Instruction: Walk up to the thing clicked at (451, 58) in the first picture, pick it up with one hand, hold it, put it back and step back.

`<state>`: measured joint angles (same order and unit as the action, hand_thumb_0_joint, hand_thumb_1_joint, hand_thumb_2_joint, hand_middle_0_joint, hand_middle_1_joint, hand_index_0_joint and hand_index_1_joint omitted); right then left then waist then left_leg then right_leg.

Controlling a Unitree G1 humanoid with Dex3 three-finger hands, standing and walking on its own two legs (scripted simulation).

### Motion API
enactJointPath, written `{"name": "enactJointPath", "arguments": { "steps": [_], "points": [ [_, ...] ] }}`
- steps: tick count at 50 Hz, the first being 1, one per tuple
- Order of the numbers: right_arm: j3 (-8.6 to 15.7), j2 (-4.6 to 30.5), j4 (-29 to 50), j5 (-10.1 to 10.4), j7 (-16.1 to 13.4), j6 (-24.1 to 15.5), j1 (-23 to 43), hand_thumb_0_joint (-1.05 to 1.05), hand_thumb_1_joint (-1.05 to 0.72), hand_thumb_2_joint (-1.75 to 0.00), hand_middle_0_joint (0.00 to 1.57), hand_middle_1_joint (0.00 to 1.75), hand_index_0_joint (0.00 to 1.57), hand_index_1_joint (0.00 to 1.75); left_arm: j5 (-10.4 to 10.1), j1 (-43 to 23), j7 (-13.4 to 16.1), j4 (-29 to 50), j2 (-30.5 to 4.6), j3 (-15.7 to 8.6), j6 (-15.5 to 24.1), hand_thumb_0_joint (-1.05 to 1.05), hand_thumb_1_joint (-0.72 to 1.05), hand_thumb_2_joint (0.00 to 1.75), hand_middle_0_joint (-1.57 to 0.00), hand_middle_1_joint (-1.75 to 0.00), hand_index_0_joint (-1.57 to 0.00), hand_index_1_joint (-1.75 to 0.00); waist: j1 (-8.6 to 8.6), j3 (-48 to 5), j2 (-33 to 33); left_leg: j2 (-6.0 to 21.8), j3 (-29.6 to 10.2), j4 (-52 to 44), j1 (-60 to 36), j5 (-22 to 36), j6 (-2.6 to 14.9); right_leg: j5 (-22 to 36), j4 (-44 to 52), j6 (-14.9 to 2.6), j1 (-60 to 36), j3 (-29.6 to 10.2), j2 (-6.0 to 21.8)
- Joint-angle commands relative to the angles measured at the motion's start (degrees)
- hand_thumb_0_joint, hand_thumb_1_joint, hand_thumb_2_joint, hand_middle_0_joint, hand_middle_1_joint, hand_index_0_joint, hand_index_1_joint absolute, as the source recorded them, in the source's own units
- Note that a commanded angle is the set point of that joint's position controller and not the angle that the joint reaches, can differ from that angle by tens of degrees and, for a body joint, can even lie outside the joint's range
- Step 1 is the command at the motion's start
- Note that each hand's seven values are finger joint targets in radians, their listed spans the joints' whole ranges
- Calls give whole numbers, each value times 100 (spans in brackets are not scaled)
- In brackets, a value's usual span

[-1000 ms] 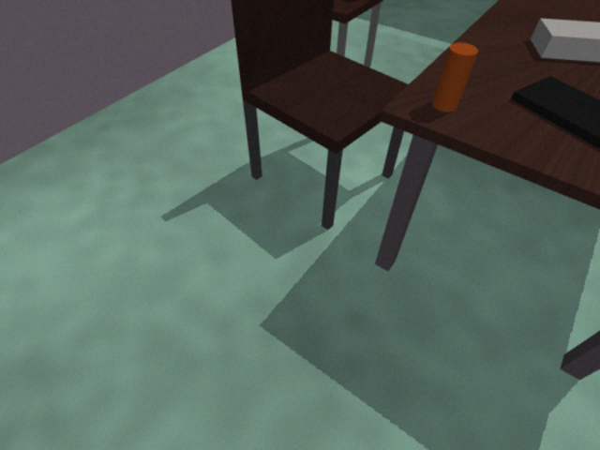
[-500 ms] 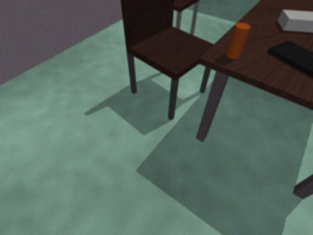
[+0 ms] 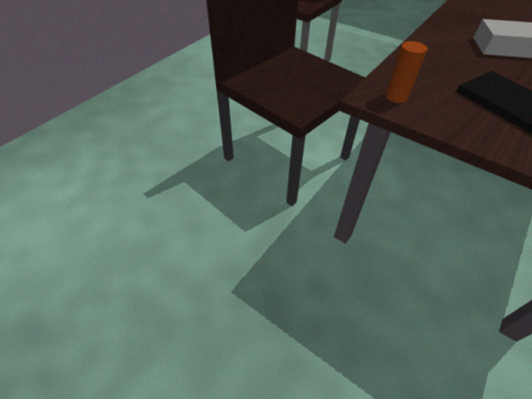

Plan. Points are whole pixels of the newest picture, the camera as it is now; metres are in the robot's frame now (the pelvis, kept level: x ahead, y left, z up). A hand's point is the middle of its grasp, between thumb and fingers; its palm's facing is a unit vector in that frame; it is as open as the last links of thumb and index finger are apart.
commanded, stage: stand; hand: left
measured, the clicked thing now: (405, 73) +0.91 -0.33 +0.02
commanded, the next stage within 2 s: walk up in 0.12 s
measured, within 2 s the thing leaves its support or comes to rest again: neither
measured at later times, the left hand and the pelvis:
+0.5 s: hand (158, 382) +0.18 +0.19 -0.16, palm faces -0.23 -0.88 -0.42, open 7.4 cm; pelvis +0.06 -0.09 -0.04, yaw -14 degrees
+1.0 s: hand (241, 257) +0.43 +0.08 -0.16, palm faces -0.50 -0.79 -0.35, open 7.4 cm; pelvis +0.23 -0.13 -0.02, yaw -27 degrees
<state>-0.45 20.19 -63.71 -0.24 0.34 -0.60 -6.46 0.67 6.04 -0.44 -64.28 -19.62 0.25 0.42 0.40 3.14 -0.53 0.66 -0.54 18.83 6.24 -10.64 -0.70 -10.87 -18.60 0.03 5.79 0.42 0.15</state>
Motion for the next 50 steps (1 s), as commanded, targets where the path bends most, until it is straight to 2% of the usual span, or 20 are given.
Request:
{"name": "enactJointPath", "arguments": {
  "steps": [1, 5, 6, 8, 10, 16, 21, 22, 23, 24, 25, 30, 36, 39, 40, 41, 42, 43, 47, 50],
  "points": [
    [236, 1178, 316, -21, -108, -128, 198, 0, -90, -90, 20, 30, 20, 30, -13, -196, 93, 324, -1223, -258, 136, 0, 90, 90, -20, -30, -20, -30, -30, -430, 76, 671, -490, -238, -97, 870, 192, 836, 266, -164, 22, -534, 706],
    [239, 1199, 302, -16, -96, -127, 182, 0, -90, -90, 20, 30, 20, 30, -13, -124, 92, 309, -1203, -256, 141, 0, 90, 90, -20, -30, -20, -30, -11, -471, 53, 667, -500, -257, -77, 782, 218, 794, 300, -146, -41, -539, 715],
    [730, 1875, 767, -141, -104, -273, -160, 0, -90, -90, 20, 30, 20, 30, 160, 76, -146, 986, -1751, -705, 2, 0, 90, 90, -20, -30, -20, -30, -262, -564, 365, 578, -233, 402, -1079, -1311, 536, -974, -404, -380, 1315, -868, 279],
    [951, 2183, 624, -182, -151, -347, -778, 0, -90, -90, 20, 30, 20, 30, 154, -566, -339, 1263, -1360, -623, -144, 0, 90, 90, -20, -30, -20, -30, -657, 20, -1024, 1996, -1554, -789, -1750, -2673, 1173, -1599, -2550, -170, 3513, -175, 55],
    [971, 2197, 953, -125, -162, -388, -512, 0, -90, -90, 20, 30, 20, 30, 209, -469, -406, 1465, -1465, -700, -180, 0, 90, 90, -20, -30, -20, -30, -453, 194, -365, 2775, -1819, -1116, -458, -2086, 1459, -1478, -3569, -32, 3143, -580, 538],
    [981, 1915, 1487, -271, -45, -451, 172, 0, -90, -90, 20, 30, 20, 30, 113, 402, -699, 1557, -1356, -801, -140, 0, 90, 90, -20, -30, -20, -30, 47, 97, -864, 1791, 239, -421, 87, -1190, 1030, -922, -2299, -16, 1875, -151, 804],
    [905, 1770, 1630, -251, 13, -310, 178, 0, -90, -90, 20, 30, 20, 30, 171, 1507, -582, 1288, -1543, -929, -14, 0, 90, 90, -20, -30, -20, -30, 453, -251, 123, 1105, 1111, 1705, 1260, -1893, 739, -343, -1676, -108, -4, 807, 43],
    [780, 1464, 1699, -253, 21, -258, 59, 0, -90, -90, 20, 30, 20, 30, 171, 2189, -477, 1110, -1891, -1074, 56, 0, 90, 90, -20, -30, -20, -30, 798, -487, 1224, 751, 1229, 3315, 1848, -1696, 609, -889, -1430, -261, -775, 386, -53],
    [598, 1006, 1921, -176, 66, -251, 32, 0, -90, -90, 20, 30, 20, 30, 187, 2502, -346, 1179, -2385, -1213, 88, 0, 90, 90, -20, -30, -20, -30, 966, -190, 2678, 12, 1214, 4890, 3237, -2723, 289, -2512, -102, -727, -908, -1890, 995],
    [659, 1376, 2037, -110, 106, -239, 25, 0, -90, -90, 20, 30, 20, 30, 87, 2223, -347, 1401, -2559, -1179, 119, 0, 90, 90, -20, -30, -20, -30, 684, -15, 2109, -35, 334, 5151, 3321, -2556, 102, -3166, 1018, -1339, -219, -4337, 1966],
    [740, 1700, 1965, -121, 96, -271, 84, 0, -90, -90, 20, 30, 20, 30, 26, 1801, -337, 1567, -2631, -1165, 135, 0, 90, 90, -20, -30, -20, -30, 506, 342, 1402, 277, 45, 5032, 3122, -2375, 88, -3358, 1053, -1653, 293, -4638, 2197],
    [699, 1539, 1586, 11, 150, -305, -866, 0, -90, -90, 20, 30, 20, 30, -35, 1207, -148, 1834, -1940, -916, 233, 0, 90, 90, -20, -30, -20, -30, 9, -68, 897, 605, -19, 3874, 2027, -1294, 223, -669, 46, -1157, 622, -2048, 1154],
    [778, 1459, 1987, -138, 230, -361, -631, 0, -90, -90, 20, 30, 20, 30, 5, 1245, -167, 2139, -1907, -843, 358, 0, 90, 90, -20, -30, -20, -30, 60, 85, 654, 435, 121, 2340, 1592, -697, 151, -961, 22, -1209, 1134, -1820, 1118],
    [858, 1429, 1829, -155, 178, -471, -1433, 0, -90, -90, 20, 30, 20, 30, 10, 767, -179, 2307, -1828, -773, 348, 0, 90, 90, -20, -30, -20, -30, -521, -93, 533, 240, 353, 1559, -44, -28, 203, -717, -888, -948, 2204, -1460, 930],
    [949, 1629, 1674, -189, 115, -528, -2088, 0, -90, -90, 20, 30, 20, 30, 42, 760, -159, 2383, -1503, -691, 341, 0, 90, 90, -20, -30, -20, -30, -831, -349, -14, 255, 96, 1341, -1091, -249, 278, -560, -2045, -700, 2824, -1196, 585],
    [1070, 2049, 1645, -256, 56, -596, -2490, 0, -90, -90, 20, 30, 20, 30, 8, 1127, -145, 2342, -989, -554, 340, 0, 90, 90, -20, -30, -20, -30, -982, -515, -1510, 1170, -1438, 271, -1435, -1778, 455, -968, -4008, -436, 3367, -597, -359],
    [1040, 2189, 1840, -217, 34, -639, -2137, 0, -90, -90, 20, 30, 20, 30, -10, 1529, -94, 2286, -995, -524, 312, 0, 90, 90, -20, -30, -20, -30, -560, -303, -1446, 2352, -3511, -673, -1049, -2784, 723, -1736, -4820, -271, 3891, -666, -674],
    [1039, 2245, 1996, -62, 60, -629, -1517, 0, -90, -90, 20, 30, 20, 30, 41, 1743, -60, 2139, -1576, -628, 268, 0, 90, 90, -20, -30, -20, -30, -326, -155, -695, 2651, -3838, -949, -455, -3587, 1042, -1703, -4980, -331, 3592, -976, -238],
    [845, 1776, 2077, -75, 83, -668, -1161, 0, -90, -90, 20, 30, 20, 30, -43, 1576, -156, 1856, -1668, -722, 327, 0, 90, 90, -20, -30, -20, -30, -121, 481, -755, 1660, -1472, -738, 432, -1309, 919, -710, -4416, -172, 2943, -827, 235],
    [797, 1703, 2019, -81, 86, -664, -1376, 0, -90, -90, 20, 30, 20, 30, -84, 1300, -251, 1989, -1415, -643, 303, 0, 90, 90, -20, -30, -20, -30, -184, 242, -809, 1505, -412, -259, 16, 866, 1161, -638, -3616, -42, 2797, -481, 273]
  ]
}}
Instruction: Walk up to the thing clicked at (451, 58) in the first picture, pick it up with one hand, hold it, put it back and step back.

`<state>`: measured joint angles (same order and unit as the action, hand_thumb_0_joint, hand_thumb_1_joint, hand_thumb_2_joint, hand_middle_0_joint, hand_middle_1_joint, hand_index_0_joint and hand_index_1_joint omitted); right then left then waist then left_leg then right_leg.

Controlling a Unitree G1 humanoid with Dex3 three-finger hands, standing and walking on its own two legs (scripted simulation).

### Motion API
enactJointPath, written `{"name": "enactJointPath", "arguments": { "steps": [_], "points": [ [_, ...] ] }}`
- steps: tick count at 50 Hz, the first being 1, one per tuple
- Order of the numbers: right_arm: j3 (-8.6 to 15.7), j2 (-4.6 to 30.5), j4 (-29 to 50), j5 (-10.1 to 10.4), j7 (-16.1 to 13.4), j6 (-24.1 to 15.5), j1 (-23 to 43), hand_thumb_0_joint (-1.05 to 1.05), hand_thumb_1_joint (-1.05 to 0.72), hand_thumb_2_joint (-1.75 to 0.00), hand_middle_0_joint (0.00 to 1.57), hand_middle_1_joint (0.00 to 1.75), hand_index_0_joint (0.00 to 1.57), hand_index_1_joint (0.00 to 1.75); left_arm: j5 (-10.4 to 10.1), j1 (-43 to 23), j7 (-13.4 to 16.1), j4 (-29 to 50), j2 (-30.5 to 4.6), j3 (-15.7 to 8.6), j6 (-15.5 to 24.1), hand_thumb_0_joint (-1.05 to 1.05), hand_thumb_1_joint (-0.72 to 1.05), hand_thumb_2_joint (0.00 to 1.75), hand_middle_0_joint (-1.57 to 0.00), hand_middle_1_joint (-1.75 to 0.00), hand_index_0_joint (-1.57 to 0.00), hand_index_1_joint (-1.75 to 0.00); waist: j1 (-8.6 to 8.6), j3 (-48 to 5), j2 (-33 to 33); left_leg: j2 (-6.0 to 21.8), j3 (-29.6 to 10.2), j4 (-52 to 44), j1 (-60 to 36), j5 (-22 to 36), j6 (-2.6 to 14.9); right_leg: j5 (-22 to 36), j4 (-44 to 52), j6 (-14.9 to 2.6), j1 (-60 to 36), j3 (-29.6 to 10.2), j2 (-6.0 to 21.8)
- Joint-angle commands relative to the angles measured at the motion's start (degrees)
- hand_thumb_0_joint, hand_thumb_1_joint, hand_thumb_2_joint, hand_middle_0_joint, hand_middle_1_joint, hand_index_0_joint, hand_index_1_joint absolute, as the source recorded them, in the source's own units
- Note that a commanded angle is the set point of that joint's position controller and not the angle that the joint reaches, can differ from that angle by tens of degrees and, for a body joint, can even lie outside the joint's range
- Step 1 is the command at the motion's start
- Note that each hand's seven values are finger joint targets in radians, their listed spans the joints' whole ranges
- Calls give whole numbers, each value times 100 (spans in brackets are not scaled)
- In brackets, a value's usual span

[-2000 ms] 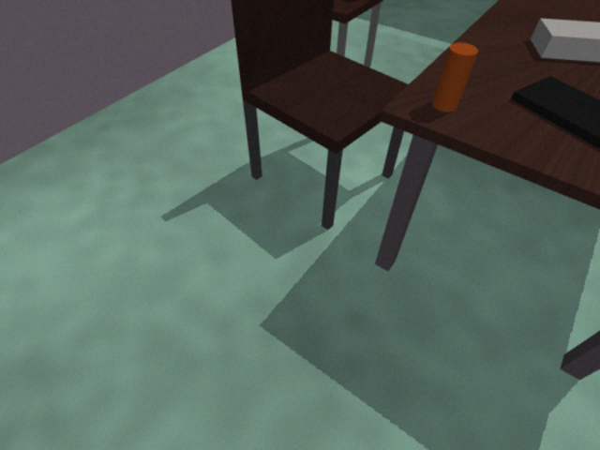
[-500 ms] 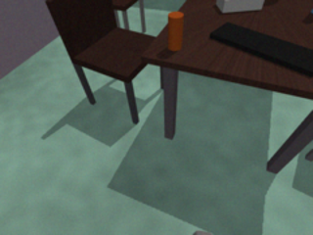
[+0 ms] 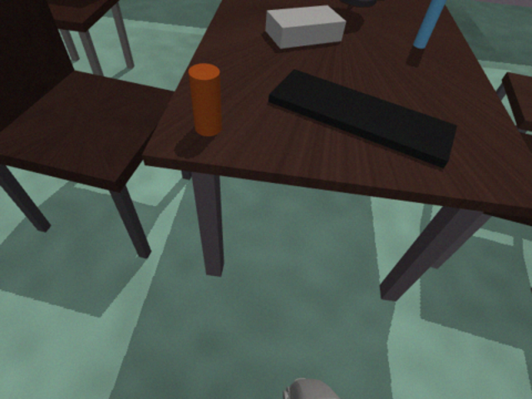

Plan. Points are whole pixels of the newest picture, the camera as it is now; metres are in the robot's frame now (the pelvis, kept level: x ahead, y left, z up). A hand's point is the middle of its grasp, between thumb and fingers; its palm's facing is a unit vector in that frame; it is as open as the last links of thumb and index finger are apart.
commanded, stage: walk up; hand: left
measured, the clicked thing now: (206, 101) +0.70 +0.13 +0.03
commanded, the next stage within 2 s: none
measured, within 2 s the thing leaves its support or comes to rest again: neither
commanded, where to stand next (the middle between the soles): +0.24 -0.02 m, yaw -9 degrees
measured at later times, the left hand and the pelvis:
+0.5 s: hand (142, 318) +0.27 +0.20 -0.12, palm faces -0.18 -0.89 -0.42, open 7.4 cm; pelvis +0.16 -0.04 +0.00, yaw -9 degrees
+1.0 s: hand (132, 320) +0.28 +0.23 -0.16, palm faces -0.22 -0.89 -0.40, open 7.4 cm; pelvis +0.16 -0.01 -0.02, yaw -12 degrees
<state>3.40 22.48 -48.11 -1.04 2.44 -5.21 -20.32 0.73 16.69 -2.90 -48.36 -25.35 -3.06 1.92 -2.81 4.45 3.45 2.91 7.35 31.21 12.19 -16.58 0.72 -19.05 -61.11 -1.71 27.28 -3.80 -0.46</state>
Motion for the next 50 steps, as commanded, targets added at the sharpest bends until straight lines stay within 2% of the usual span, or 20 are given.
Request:
{"name": "enactJointPath", "arguments": {
  "steps": [1, 4, 8, 11, 13, 14, 17, 21, 24, 31, 32, 33, 34, 35, 38, 43, 46, 48, 49, 50],
  "points": [
    [416, 1479, 457, -9, -129, -182, -125, 0, -90, -90, 20, 30, 20, 30, -88, -18, -34, 511, -767, -285, 162, 0, 90, 90, -20, -30, -20, -30, 43, 29, -1228, 1254, -978, -1329, -818, 2205, 1078, 143, 1005, 156, 638, 78, 334],
    [437, 1587, 511, 10, -129, -122, -246, 0, -90, -90, 20, 30, 20, 30, -42, -474, -99, 704, -644, -260, 152, 0, 90, 90, -20, -30, -20, -30, -55, -93, -1212, 1210, -496, -1048, -790, 2922, 1051, 444, 1860, 84, 148, 442, 355],
    [451, 1634, 653, 28, -120, 37, -22, 0, -90, -90, 20, 30, 20, 30, -43, -367, -87, 591, -666, -283, 163, 0, 90, 90, -20, -30, -20, -30, 56, -360, -1240, 1163, -434, -636, -460, 1797, 882, 880, 2665, -31, -907, 749, 125],
    [248, 1179, 729, 44, -109, 125, -209, 0, -90, -90, 20, 30, 20, 30, -7, 717, 47, 219, -1125, -509, 256, 0, 90, 90, -20, -30, -20, -30, 677, -978, 175, 718, -42, 1690, 378, 1464, 557, 842, 3325, -174, -2912, 556, -15],
    [148, 1096, 788, 109, -125, 186, -527, 0, -90, -90, 20, 30, 20, 30, -49, 1017, 166, 371, -1881, -675, 305, 0, 90, 90, -20, -30, -20, -30, 806, -1205, 1390, -285, -373, 3544, 2388, -1385, 104, 183, 4326, -1230, -3863, -3601, 2185],
    [260, 1513, 666, 43, -205, 251, -341, 0, -90, -90, 20, 30, 20, 30, -121, 703, 184, 440, -1877, -670, 284, 0, 90, 90, -20, -30, -20, -30, 769, -926, 955, 135, -802, 3892, 2371, -1623, 66, 0, 4227, -1617, -3261, -3827, 2414],
    [231, 1293, 411, 129, -187, 308, -268, 0, -90, -90, 20, 30, 20, 30, -199, 196, 268, 552, -1313, -467, 279, 0, 90, 90, -20, -30, -20, -30, 342, -209, 247, 402, -1075, 3574, 2002, -853, 85, 1640, 4051, -1025, -2113, -1711, 1486],
    [166, 1005, 298, 43, -170, 397, -343, 0, -90, -90, 20, 30, 20, 30, -117, 137, 334, 560, -1012, -289, 359, 0, 90, 90, -20, -30, -20, -30, 216, -207, 326, 236, -713, 3081, 1259, -240, -34, 4267, 3711, -970, -1251, -613, 983],
    [158, 871, 269, 82, -224, 395, 10, 0, -90, -90, 20, 30, 20, 30, -29, -69, 425, 554, -930, -210, 329, 0, 90, 90, -20, -30, -20, -30, 227, -329, 461, 210, -608, 2101, 867, -88, -145, 4892, 3494, -1001, -953, -256, 944],
    [275, 982, 100, 33, -306, 398, 165, 0, -90, -90, 20, 30, 20, 30, -130, -405, 473, 621, -1162, -225, 31, 0, 90, 90, -20, -30, -20, -30, 94, -656, 419, -125, -634, 345, -259, 718, 188, 2931, 2368, -778, -417, -840, 1065],
    [317, 1133, 92, -20, -314, 378, 211, 0, -90, -90, 20, 30, 20, 30, -159, -324, 490, 602, -1000, -180, -3, 0, 90, 90, -20, -30, -20, -30, 114, -628, -35, 131, -1035, -53, -391, 1358, 279, 2348, 2101, -548, -275, -778, 833],
    [396, 1490, 181, -83, -320, 350, 313, 0, -90, -90, 20, 30, 20, 30, -209, -140, 496, 613, -740, -126, -8, 0, 90, 90, -20, -30, -20, -30, 191, -905, -975, 1110, -2187, -452, -669, 2051, 587, 1334, 1405, -194, -69, -449, 250],
    [364, 1552, 308, -17, -286, 338, 748, 0, -90, -90, 20, 30, 20, 30, -258, 60, 535, 482, -629, -63, -55, 0, 90, 90, -20, -30, -20, -30, 395, -861, -1464, 1695, -2747, -726, -570, 2609, 1087, -1165, 753, -43, -7, 40, -364],
    [361, 1641, 302, 13, -278, 321, 941, 0, -90, -90, 20, 30, 20, 30, -195, 113, 606, 290, -765, -95, -116, 0, 90, 90, -20, -30, -20, -30, 328, -1010, -1698, 2159, -3131, -648, -358, 2613, 1650, -1860, 263, 10, -266, -165, -144],
    [266, 1357, 316, -17, -308, 356, 1195, 0, -90, -90, 20, 30, 20, 30, -153, -178, 503, 69, -934, -188, -96, 0, 90, 90, -20, -30, -20, -30, 316, -715, -1485, 1304, -1878, -421, 376, 2684, 1259, -1421, 193, -15, -589, -126, -144],
    [218, 1326, 268, -20, -279, 415, 1255, 0, -90, -90, 20, 30, 20, 30, -112, -85, 454, -190, -731, -130, -36, 0, 90, 90, -20, -30, -20, -30, 318, -984, -1571, 1099, -1760, -170, -238, 1851, 1073, -924, 1751, 119, -764, 422, 16],
    [143, 1184, 207, 65, -233, 520, 1353, 0, -90, -90, 20, 30, 20, 30, -3, 133, 503, -483, -715, -164, 102, 0, 90, 90, -20, -30, -20, -30, 513, -1209, -1152, 888, -1375, 607, 39, 2089, 743, 425, 3747, 85, -1939, 414, 34],
    [-16, 728, 221, 173, -193, 526, 1362, 0, -90, -90, 20, 30, 20, 30, 143, -290, 549, -379, -1174, -236, 209, 0, 90, 90, -20, -30, -20, -30, 349, -825, 74, 251, -1019, 1117, 1325, 974, 109, 1054, 3865, -432, -2206, -1684, 1253],
    [63, 933, 142, 149, -266, 557, 1538, 0, -90, -90, 20, 30, 20, 30, 72, -739, 530, -301, -1583, -265, 165, 0, 90, 90, -20, -30, -20, -30, 323, -613, 389, 27, -959, 1120, 811, -928, 82, 1236, 3752, -1069, -1094, -2023, 1891],
    [141, 1062, -57, 92, -269, 555, 1360, 0, -90, -90, 20, 30, 20, 30, 66, -1138, 496, -223, -1488, -225, 151, 0, 90, 90, -20, -30, -20, -30, 120, -371, 397, 163, -1028, 1191, 228, -957, 72, 1076, 3593, -1091, -471, -1843, 1829]
  ]
}}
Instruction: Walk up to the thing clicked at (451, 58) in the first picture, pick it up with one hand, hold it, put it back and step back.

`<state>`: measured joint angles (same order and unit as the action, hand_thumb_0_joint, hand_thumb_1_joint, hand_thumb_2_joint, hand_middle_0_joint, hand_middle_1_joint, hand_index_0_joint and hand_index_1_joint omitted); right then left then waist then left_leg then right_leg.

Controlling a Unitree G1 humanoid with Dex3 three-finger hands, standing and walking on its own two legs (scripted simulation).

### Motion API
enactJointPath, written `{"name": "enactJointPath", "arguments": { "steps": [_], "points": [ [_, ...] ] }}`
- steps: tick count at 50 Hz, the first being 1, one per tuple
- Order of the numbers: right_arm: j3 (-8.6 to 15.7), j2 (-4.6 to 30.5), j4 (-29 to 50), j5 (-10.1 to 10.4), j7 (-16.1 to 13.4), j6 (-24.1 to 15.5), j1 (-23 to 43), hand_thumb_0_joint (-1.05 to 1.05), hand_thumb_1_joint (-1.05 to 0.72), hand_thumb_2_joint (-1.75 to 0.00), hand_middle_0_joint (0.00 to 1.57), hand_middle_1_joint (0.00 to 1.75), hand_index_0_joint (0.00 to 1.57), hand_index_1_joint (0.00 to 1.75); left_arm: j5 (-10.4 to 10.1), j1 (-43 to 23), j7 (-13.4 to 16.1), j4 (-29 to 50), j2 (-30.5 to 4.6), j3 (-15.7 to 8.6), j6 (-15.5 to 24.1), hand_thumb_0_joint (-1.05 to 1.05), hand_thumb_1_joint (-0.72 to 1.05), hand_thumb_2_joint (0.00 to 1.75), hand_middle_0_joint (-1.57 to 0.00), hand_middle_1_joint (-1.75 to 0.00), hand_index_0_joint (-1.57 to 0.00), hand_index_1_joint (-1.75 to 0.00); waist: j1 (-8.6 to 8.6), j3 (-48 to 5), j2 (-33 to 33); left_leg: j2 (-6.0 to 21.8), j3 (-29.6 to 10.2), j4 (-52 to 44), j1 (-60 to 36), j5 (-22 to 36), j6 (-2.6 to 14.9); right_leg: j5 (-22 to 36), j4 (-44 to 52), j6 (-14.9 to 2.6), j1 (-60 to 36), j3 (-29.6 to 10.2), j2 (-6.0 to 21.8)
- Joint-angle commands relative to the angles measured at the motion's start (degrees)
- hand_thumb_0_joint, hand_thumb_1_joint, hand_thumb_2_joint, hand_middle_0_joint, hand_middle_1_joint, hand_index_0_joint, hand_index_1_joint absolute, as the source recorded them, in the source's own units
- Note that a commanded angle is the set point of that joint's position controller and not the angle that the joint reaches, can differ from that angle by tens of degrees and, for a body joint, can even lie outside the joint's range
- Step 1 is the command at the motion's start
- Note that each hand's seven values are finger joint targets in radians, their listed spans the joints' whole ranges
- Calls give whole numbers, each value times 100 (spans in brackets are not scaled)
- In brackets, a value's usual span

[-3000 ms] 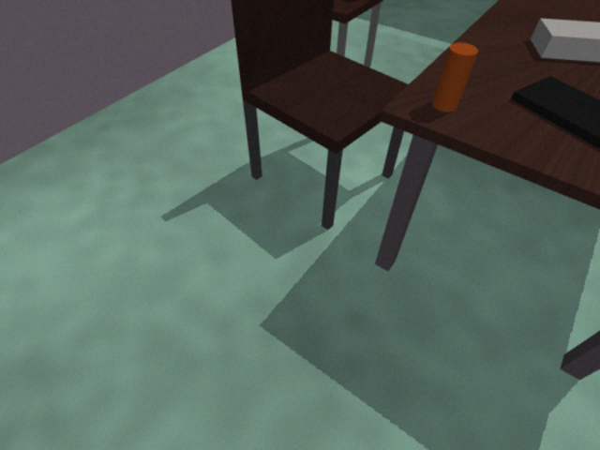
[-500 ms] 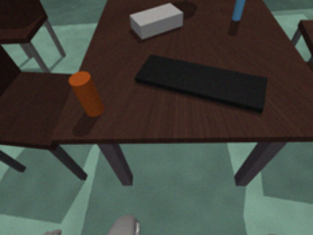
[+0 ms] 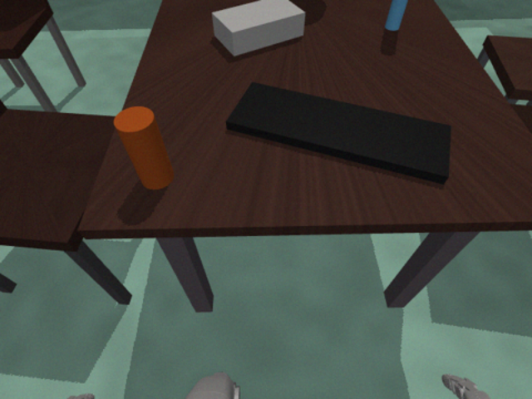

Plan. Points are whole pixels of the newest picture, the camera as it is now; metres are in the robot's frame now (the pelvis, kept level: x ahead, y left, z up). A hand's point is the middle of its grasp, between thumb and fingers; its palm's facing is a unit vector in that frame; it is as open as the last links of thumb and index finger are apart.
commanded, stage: walk up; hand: left
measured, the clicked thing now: (147, 150) +0.49 +0.24 +0.05
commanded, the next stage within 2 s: stand in 1.34 s
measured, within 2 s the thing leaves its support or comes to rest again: neither
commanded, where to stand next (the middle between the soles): +0.07 +0.01 m, yaw +2 degrees
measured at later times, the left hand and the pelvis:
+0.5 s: hand out of the picture +0.08 +0.26 -0.13, palm faces -0.03 -0.94 -0.35, open 7.4 cm; pelvis +0.00 +0.00 +0.02, yaw +1 degrees
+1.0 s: hand out of the picture +0.11 +0.26 -0.12, palm faces +0.01 -0.93 -0.36, open 7.4 cm; pelvis +0.02 +0.01 +0.03, yaw +1 degrees
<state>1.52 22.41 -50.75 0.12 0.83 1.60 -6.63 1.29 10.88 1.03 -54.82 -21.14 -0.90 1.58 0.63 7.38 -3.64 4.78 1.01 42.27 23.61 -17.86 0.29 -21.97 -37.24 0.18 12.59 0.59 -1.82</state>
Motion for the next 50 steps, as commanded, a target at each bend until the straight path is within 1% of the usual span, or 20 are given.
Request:
{"name": "enactJointPath", "arguments": {
  "steps": [1, 2, 3, 4, 5, 6, 8, 9, 12, 15, 17, 22, 24, 27, 31, 37, 42, 44, 48, 50],
  "points": [
    [335, 1089, 72, -31, -77, -167, -87, 0, -90, -90, 20, 30, 20, 30, -24, -664, 82, 442, -1609, -367, 176, 0, 90, 90, -20, -30, -20, -30, -340, -524, 860, -23, -413, -437, -1236, -462, 162, 1177, 1100, -967, 1258, -1689, 1596],
    [310, 1089, -5, 31, -39, -221, -27, 0, -90, -90, 20, 30, 20, 30, -40, -713, 69, 399, -1441, -325, 193, 0, 90, 90, -20, -30, -20, -30, -351, -599, 660, 69, -397, -993, -1387, 691, 202, 1192, 1000, -580, 947, -966, 1155],
    [310, 1113, -63, 34, -7, -263, 72, 0, -90, -90, 20, 30, 20, 30, -54, -660, 55, 328, -1315, -298, 200, 0, 90, 90, -20, -30, -20, -30, -270, -747, 640, 196, -658, -1127, -1538, 1513, 351, 1344, 900, -321, 815, -717, 848],
    [291, 1103, -73, 25, 5, -279, 124, 0, -90, -90, 20, 30, 20, 30, -74, -543, 42, 230, -1262, -287, 207, 0, 90, 90, -20, -30, -20, -30, -155, -883, 670, 348, -833, -1256, -1516, 1779, 459, 1396, 832, -248, 557, -601, 688],
    [270, 1141, -56, -7, 11, -275, 281, 0, -90, -90, 20, 30, 20, 30, -85, -384, 20, 145, -1312, -294, 193, 0, 90, 90, -20, -30, -20, -30, -42, -934, 709, 373, -848, -1359, -1383, 1280, 486, 1033, 926, -272, 457, -639, 646],
    [246, 1142, -91, -15, 24, -271, 306, 0, -90, -90, 20, 30, 20, 30, -78, -313, -3, 112, -1326, -292, 172, 0, 90, 90, -20, -30, -20, -30, -10, -796, 757, 329, -834, -1467, -1133, 500, 461, 282, 1175, -305, 472, -793, 707],
    [218, 1083, -235, -42, 60, -207, 396, 0, -90, -90, 20, 30, 20, 30, -53, -461, -14, 8, -1253, -253, 135, 0, 90, 90, -20, -30, -20, -30, -52, -219, 625, 260, -934, -1940, -711, -855, 285, -850, 1543, -359, 681, -929, 767],
    [225, 1097, -323, -63, 70, -196, 393, 0, -90, -90, 20, 30, 20, 30, -41, -599, -25, -25, -1261, -262, 114, 0, 90, 90, -20, -30, -20, -30, -96, -95, 560, 258, -1006, -2127, -655, -1110, 241, -1073, 1581, -372, 769, -916, 718],
    [190, 1107, -475, -101, 93, -235, 373, 0, -90, -90, 20, 30, 20, 30, -65, -390, -49, -167, -1177, -231, 124, 0, 90, 90, -20, -30, -20, -30, -5, -320, 278, 325, -1132, -2365, -617, -1140, 240, -608, 1623, -364, 359, -766, 624],
    [185, 1064, -603, -95, 86, -277, 306, 0, -90, -90, 20, 30, 20, 30, -49, -498, -58, -249, -1190, -244, 143, 0, 90, 90, -20, -30, -20, -30, -41, -715, 205, 272, -999, -2384, -861, -621, 166, -85, 1651, -353, -51, -706, 671],
    [197, 1087, -660, -97, 65, -292, 287, 0, -90, -90, 20, 30, 20, 30, -58, -554, -62, -275, -1215, -253, 137, 0, 90, 90, -20, -30, -20, -30, -56, -835, 198, 252, -976, -2419, -933, -509, 164, 155, 1659, -325, -149, -640, 666],
    [170, 1012, -779, -75, 46, -289, 384, 0, -90, -90, 20, 30, 20, 30, -56, -648, -49, -430, -1195, -243, 132, 0, 90, 90, -20, -30, -20, -30, -69, -727, 191, 262, -950, -2434, -968, -211, 156, 411, 1841, -276, -153, -605, 726],
    [163, 996, -836, -72, 38, -297, 364, 0, -90, -90, 20, 30, 20, 30, -62, -684, -43, -468, -1196, -231, 140, 0, 90, 90, -20, -30, -20, -30, -82, -759, 178, 243, -893, -2392, -1097, 96, 147, 614, 1852, -274, -133, -619, 769],
    [155, 988, -910, -47, 22, -312, 322, 0, -90, -90, 20, 30, 20, 30, -74, -727, -31, -522, -1196, -222, 158, 0, 90, 90, -20, -30, -20, -30, -97, -954, 199, 212, -758, -2183, -1362, 1015, 149, 1201, 1887, -252, -310, -603, 829],
    [160, 986, -961, -29, -4, -301, 322, 0, -90, -90, 20, 30, 20, 30, -94, -773, -12, -586, -1191, -226, 141, 0, 90, 90, -20, -30, -20, -30, -109, -1074, 262, 242, -680, -2075, -1568, 1705, 186, 1651, 1925, -199, -459, -521, 872],
    [172, 913, -1022, -21, -15, -258, 423, 0, -90, -90, 20, 30, 20, 30, -91, -885, -8, -680, -1137, -195, 109, 0, 90, 90, -20, -30, -20, -30, -132, -879, 356, 233, -707, -2220, -1624, 1511, 138, 1432, 2098, -160, -326, -487, 881],
    [183, 978, -1005, -37, -25, -265, 513, 0, -90, -90, 20, 30, 20, 30, -82, -888, -8, -682, -1157, -210, 102, 0, 90, 90, -20, -30, -20, -30, -101, -1140, 313, 248, -617, -2162, -1827, 2011, 163, 1832, 2053, -139, -575, -439, 922],
    [166, 911, -1031, -28, -28, -260, 519, 0, -90, -90, 20, 30, 20, 30, -97, -919, -6, -710, -1123, -207, 92, 0, 90, 90, -20, -30, -20, -30, -94, -1056, 342, 268, -646, -2207, -1788, 2178, 141, 1815, 2120, -111, -577, -405, 904],
    [180, 903, -1024, -38, -32, -245, 590, 0, -90, -90, 20, 30, 20, 30, -73, -933, -4, -718, -1131, -200, 74, 0, 90, 90, -20, -30, -20, -30, -105, -964, 366, 250, -652, -2322, -1741, 1934, 135, 1681, 2174, -93, -587, -362, 888],
    [189, 935, -995, -45, -28, -233, 617, 0, -90, -90, 20, 30, 20, 30, -57, -974, -12, -693, -1134, -194, 63, 0, 90, 90, -20, -30, -20, -30, -114, -863, 353, 233, -698, -2432, -1620, 1417, 120, 1392, 2219, -104, -540, -373, 883]
  ]
}}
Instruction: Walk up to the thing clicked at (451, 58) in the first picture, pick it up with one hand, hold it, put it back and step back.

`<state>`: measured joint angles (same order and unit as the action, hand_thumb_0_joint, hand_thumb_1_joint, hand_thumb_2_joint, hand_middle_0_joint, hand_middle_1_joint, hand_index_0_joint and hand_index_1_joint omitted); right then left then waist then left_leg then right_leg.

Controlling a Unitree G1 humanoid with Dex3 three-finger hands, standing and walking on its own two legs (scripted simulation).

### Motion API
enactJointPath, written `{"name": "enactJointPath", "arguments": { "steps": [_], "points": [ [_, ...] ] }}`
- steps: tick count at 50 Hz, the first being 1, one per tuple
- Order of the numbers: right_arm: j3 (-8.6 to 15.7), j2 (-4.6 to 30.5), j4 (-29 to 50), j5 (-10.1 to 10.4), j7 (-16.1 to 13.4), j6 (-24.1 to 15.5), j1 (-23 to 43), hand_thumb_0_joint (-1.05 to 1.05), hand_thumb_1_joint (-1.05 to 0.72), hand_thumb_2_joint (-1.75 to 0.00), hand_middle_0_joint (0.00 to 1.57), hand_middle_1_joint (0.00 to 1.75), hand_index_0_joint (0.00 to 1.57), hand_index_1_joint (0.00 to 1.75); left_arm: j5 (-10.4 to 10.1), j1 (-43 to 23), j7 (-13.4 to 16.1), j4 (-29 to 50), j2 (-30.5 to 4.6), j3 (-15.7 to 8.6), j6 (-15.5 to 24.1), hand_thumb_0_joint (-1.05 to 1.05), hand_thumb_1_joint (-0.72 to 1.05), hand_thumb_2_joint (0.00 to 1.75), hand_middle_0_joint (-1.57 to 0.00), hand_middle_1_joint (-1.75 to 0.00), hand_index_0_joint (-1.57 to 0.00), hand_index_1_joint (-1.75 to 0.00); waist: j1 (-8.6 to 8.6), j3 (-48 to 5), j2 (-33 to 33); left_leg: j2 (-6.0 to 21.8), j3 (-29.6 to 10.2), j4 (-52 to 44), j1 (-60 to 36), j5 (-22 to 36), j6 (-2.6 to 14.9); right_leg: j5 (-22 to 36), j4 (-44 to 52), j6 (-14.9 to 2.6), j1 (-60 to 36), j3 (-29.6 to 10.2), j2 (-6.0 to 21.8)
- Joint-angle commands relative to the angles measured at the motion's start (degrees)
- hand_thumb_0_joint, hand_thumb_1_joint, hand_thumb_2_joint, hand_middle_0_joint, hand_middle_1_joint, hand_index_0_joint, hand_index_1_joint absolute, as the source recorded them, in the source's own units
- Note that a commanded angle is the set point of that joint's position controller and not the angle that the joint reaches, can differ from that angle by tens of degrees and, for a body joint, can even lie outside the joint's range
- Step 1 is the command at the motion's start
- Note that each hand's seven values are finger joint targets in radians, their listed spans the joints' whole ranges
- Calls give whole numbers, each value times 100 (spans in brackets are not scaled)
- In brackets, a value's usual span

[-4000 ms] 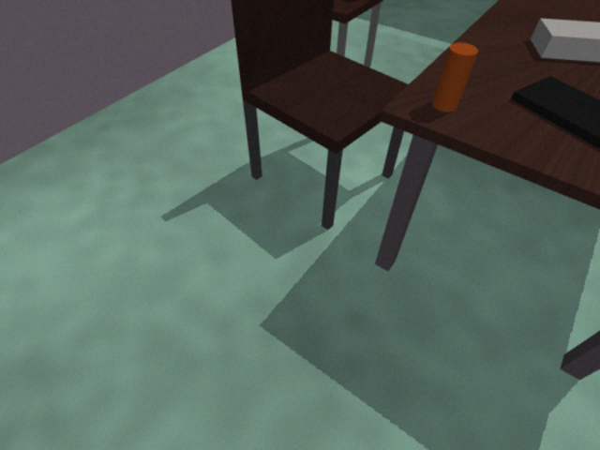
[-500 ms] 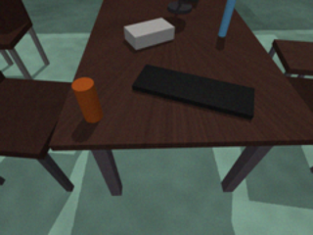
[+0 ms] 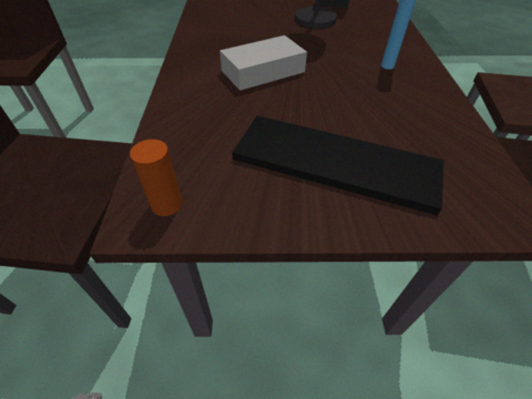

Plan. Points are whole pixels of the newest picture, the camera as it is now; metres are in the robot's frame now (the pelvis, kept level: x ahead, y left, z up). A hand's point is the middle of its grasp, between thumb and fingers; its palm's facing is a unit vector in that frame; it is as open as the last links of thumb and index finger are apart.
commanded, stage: walk up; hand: left
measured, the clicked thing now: (158, 179) +0.48 +0.23 +0.02
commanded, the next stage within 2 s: stand in 0.34 s
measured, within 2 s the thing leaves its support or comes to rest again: neither
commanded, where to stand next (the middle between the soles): +0.06 +0.01 m, yaw +1 degrees
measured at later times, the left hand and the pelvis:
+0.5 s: hand out of the picture +0.07 +0.26 -0.16, palm faces -0.03 -0.94 -0.34, open 7.4 cm; pelvis +0.01 +0.00 +0.00, yaw +0 degrees
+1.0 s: hand out of the picture +0.10 +0.25 -0.16, palm faces -0.03 -0.94 -0.34, open 7.4 cm; pelvis +0.03 -0.01 +0.00, yaw +0 degrees
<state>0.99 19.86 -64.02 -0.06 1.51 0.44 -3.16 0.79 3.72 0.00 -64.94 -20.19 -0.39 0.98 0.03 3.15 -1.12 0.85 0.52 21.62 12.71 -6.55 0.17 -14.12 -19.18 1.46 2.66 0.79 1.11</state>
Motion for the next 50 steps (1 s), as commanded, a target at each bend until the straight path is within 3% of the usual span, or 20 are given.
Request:
{"name": "enactJointPath", "arguments": {
  "steps": [1, 2, 16, 19, 24, 28, 33, 40, 42, 50],
  "points": [
    [253, 1219, 321, -37, -97, -114, 264, 0, -90, -90, 20, 30, 20, 30, 4, -263, 87, 318, -1243, -245, 121, 0, 90, 90, -20, -30, -20, -30, -63, -462, 72, 640, -674, -427, -545, 134, 139, 507, 393, -256, 439, -391, 594],
    [248, 1205, 304, -39, -91, -113, 261, 0, -90, -90, 20, 30, 20, 30, 3, -248, 83, 304, -1195, -236, 118, 0, 90, 90, -20, -30, -20, -30, -62, -425, 2, 651, -743, -527, -441, -79, 130, 367, 415, -241, 412, -357, 549],
    [250, 1194, 330, -41, -92, -131, 194, 0, -90, -90, 20, 30, 20, 30, 17, -61, 87, 318, -1226, -258, 128, 0, 90, 90, -20, -30, -20, -30, -40, -611, -9, 599, -733, -408, -514, 317, 153, 653, 399, -239, 227, -302, 574],
    [239, 1279, 246, -26, -140, -204, 130, 0, -90, -90, 20, 30, 20, 30, -9, 140, 61, 249, -1130, -232, 72, 0, 90, 90, -20, -30, -20, -30, -42, -495, 51, 676, -848, -564, -658, -46, 124, 210, 444, -247, 511, -362, 609],
    [204, 1197, 203, -27, -147, -244, 95, 0, -90, -90, 20, 30, 20, 30, -12, 121, 50, 308, -1182, -229, 100, 0, 90, 90, -20, -30, -20, -30, -73, -525, 93, 673, -730, -405, -770, 599, 121, 505, 472, -237, 496, -443, 679],
    [192, 1221, 181, -19, -154, -232, 78, 0, -90, -90, 20, 30, 20, 30, -3, 231, 46, 295, -1184, -233, 76, 0, 90, 90, -20, -30, -20, -30, -70, -432, 17, 655, -742, -494, -691, 166, 108, 302, 486, -248, 526, -427, 649],
    [170, 1214, 189, -23, -151, -235, 118, 0, -90, -90, 20, 30, 20, 30, -15, 264, 60, 334, -1169, -220, 98, 0, 90, 90, -20, -30, -20, -30, -54, -492, 149, 660, -658, -302, -763, 815, 126, 727, 509, -217, 451, -430, 692],
    [149, 1226, 184, -20, -173, -225, 121, 0, -90, -90, 20, 30, 20, 30, -13, 292, 62, 356, -1170, -235, 75, 0, 90, 90, -20, -30, -20, -30, -39, -587, 80, 667, -631, -282, -841, 874, 126, 869, 510, -225, 323, -421, 689],
    [150, 1215, 191, -26, -181, -242, 103, 0, -90, -90, 20, 30, 20, 30, -27, 281, 74, 383, -1183, -247, 83, 0, 90, 90, -20, -30, -20, -30, -31, -675, 152, 697, -598, -189, -909, 1434, 120, 1283, 422, -208, 236, -396, 704],
    [123, 1222, 197, -21, -197, -238, 70, 0, -90, -90, 20, 30, 20, 30, -36, 260, 82, 404, -1192, -271, 64, 0, 90, 90, -20, -30, -20, -30, -32, -625, 155, 701, -568, -171, -953, 1553, 118, 1438, 435, -190, 175, -385, 708]
  ]
}}
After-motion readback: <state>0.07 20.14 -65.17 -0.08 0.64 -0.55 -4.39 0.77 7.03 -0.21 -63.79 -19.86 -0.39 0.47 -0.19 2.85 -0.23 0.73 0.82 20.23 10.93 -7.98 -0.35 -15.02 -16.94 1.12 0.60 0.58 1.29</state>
